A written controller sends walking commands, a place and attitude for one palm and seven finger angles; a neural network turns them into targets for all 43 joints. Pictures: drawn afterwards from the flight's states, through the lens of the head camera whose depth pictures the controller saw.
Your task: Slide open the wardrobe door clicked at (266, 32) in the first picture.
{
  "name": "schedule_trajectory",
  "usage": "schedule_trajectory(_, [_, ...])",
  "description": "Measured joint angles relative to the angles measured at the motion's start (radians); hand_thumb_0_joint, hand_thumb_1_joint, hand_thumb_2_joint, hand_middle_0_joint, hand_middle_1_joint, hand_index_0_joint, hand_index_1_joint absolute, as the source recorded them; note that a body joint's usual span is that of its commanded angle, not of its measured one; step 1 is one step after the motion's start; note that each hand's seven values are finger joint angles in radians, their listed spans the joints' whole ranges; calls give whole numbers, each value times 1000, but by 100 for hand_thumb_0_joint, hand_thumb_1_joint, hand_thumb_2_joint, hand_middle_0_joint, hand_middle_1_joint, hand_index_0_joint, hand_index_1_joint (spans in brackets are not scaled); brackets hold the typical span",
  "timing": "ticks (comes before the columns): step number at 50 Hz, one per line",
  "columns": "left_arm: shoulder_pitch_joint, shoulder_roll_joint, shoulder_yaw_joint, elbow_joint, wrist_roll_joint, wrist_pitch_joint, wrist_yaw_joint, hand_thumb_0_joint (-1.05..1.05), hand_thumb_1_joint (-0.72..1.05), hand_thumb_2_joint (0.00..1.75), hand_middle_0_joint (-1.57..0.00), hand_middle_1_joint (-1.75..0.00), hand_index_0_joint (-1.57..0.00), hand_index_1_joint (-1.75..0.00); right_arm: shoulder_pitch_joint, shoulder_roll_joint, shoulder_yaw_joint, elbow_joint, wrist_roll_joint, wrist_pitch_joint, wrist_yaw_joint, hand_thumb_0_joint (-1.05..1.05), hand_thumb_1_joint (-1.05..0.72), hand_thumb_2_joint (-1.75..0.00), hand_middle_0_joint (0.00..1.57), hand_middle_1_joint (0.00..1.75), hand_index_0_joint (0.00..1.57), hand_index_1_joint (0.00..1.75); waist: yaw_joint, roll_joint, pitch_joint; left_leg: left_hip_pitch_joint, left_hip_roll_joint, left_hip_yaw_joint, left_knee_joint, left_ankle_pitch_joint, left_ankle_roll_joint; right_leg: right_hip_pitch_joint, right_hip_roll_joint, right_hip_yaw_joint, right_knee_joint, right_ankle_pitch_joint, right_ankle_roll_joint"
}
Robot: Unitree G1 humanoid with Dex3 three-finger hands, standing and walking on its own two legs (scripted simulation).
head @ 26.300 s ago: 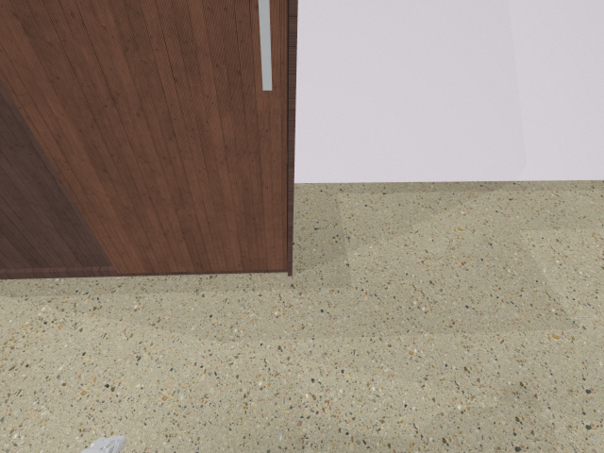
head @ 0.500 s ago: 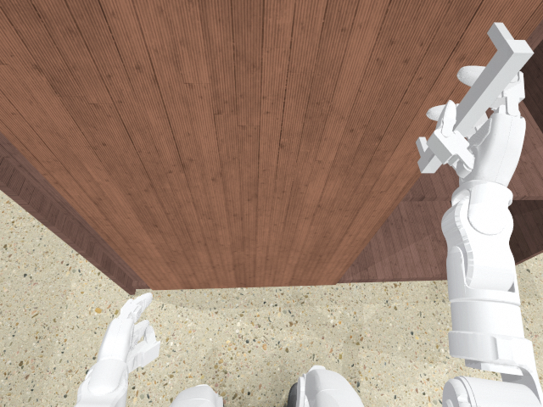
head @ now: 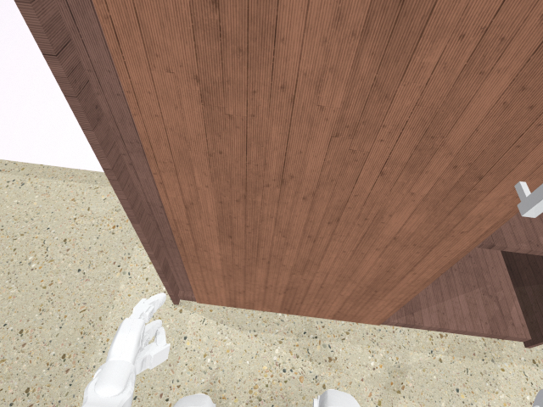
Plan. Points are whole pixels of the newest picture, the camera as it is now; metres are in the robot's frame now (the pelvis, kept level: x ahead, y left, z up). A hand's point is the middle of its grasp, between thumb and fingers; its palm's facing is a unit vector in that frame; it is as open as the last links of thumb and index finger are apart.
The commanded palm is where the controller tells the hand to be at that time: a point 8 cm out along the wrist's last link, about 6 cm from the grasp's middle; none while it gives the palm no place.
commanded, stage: stop walking and hold the door there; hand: right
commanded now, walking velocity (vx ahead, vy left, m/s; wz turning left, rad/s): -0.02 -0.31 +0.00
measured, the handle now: out of the picture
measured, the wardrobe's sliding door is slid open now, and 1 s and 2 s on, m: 0.55 0.55 0.55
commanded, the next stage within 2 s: none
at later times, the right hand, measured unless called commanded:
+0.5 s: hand out of the picture +0.37 -0.34 +0.18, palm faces +0.49 +0.84 -0.23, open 6.1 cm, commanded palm +0.33 -0.38 +0.14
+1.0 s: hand out of the picture +0.37 -0.34 +0.18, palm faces +0.51 +0.83 -0.23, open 5.9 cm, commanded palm +0.33 -0.38 +0.14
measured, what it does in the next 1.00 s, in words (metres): steps on the spot: right foot, then left foot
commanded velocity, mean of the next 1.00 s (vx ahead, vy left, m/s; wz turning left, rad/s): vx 0.04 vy -0.05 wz -0.03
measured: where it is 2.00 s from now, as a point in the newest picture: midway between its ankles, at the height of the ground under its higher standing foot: outside the picture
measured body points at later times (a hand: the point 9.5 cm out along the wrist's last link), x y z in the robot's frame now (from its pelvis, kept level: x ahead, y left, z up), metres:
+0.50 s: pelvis -0.04 -0.02 +0.02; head -0.06 -0.03 +0.47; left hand +0.00 +0.25 -0.09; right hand +0.34 -0.38 +0.19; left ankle -0.06 +0.12 -0.71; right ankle +0.02 -0.10 -0.72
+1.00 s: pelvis -0.05 -0.01 +0.01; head -0.06 +0.00 +0.46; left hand -0.04 +0.30 -0.10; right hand +0.34 -0.38 +0.20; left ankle -0.07 +0.12 -0.72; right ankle +0.02 -0.10 -0.72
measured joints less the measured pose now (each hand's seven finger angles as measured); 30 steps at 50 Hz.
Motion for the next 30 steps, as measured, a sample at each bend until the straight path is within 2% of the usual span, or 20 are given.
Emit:
schedule_trajectory(1, [-10,24,12,20,-5,5,11,1,90,90,-21,-30,-20,-30,8,3,-21,25,3,0,-4,-13,-64,-81,43,140,22,131,11,-11,1,-7,7,-11,11,-18,-4,-31,47,19,89,-29,-5])
schedule_trajectory(3, [-7,63,32,54,-13,18,33,1,91,90,-21,-30,-20,-30,8,11,-44,73,3,2,-13,-13,-64,-81,43,139,25,132,27,-11,-3,-3,25,-31,-2,-5,-24,-62,124,11,172,-41,-9])
schedule_trajectory(5, [16,89,43,79,-13,31,48,1,91,90,-21,-30,-20,-30,7,14,-57,115,-5,-3,-18,-13,-63,-81,42,138,27,133,41,4,-19,8,38,-44,-30,14,-22,-57,171,-21,128,-21,-13])
schedule_trajectory(8, [77,117,57,100,-9,50,59,1,91,90,-20,-30,-20,-30,-3,15,-50,158,-12,-7,-21,-12,-63,-82,42,138,29,134,57,24,-57,24,43,-45,-72,39,-23,-8,200,-55,-45,35,-26])
schedule_trajectory(11, [148,137,68,112,-6,63,63,1,91,90,-20,-30,-20,-30,-15,17,-21,176,-17,-13,-22,-11,-63,-83,43,138,30,135,67,31,-103,26,27,-34,-84,49,-31,83,192,-61,-277,164,-36])
schedule_trajectory(13, [182,134,78,120,-5,74,65,1,91,90,-20,-30,-19,-30,-23,14,6,180,-15,-16,-28,-10,-64,-83,44,139,29,135,69,45,-119,18,22,-38,-65,32,-27,104,189,-69,-329,228,-105])
schedule_trajectory(14, [195,126,78,121,-6,80,65,1,91,90,-20,-30,-19,-30,-22,11,16,185,-13,-19,-34,-10,-65,-83,44,139,28,134,65,55,-124,8,16,-49,-37,-25,-14,108,187,-81,-334,232,-127])
schedule_trajectory(16, [219,102,70,118,-2,84,67,1,91,90,-20,-30,-19,-30,-13,3,20,206,-13,-27,-39,-10,-66,-82,44,139,26,134,69,59,-139,-21,-10,-61,72,-124,3,122,174,-93,-368,245,-143])
schedule_trajectory(19, [255,61,47,117,0,76,67,1,91,90,-20,-30,-19,-30,-18,-14,26,248,-17,-26,-36,-9,-67,-81,42,138,26,135,80,52,-155,-15,-36,-42,126,-147,4,139,152,-92,-431,286,-140])
schedule_trajectory(23, [284,16,7,120,1,68,64,1,91,90,-20,-30,-20,-30,-51,-52,33,316,-14,-16,-25,-9,-69,-80,40,137,27,136,78,56,-169,59,-34,-14,-5,-120,2,132,137,-108,-462,317,-131])
schedule_trajectory(26, [286,-9,-15,119,7,64,61,1,90,90,-21,-30,-20,-30,-83,-95,18,375,-16,-17,-15,-9,-69,-80,40,136,28,137,78,86,-179,128,-11,-25,-151,-56,12,99,149,-138,-438,315,-125])
schedule_trajectory(28, [265,-7,-16,126,12,64,60,1,90,90,-21,-30,-20,-30,-98,-113,-12,420,-18,-25,-19,-9,-69,-80,39,135,27,137,91,72,-162,118,-15,-32,-162,28,2,85,139,-147,-420,312,-120])
schedule_trajectory(30, [260,2,-11,135,8,62,60,1,90,90,-21,-30,-20,-30,-123,-123,-32,475,-18,-31,-17,-8,-70,-80,38,134,28,137,101,56,-154,108,-21,-31,-152,28,-4,80,133,-145,-419,319,-117])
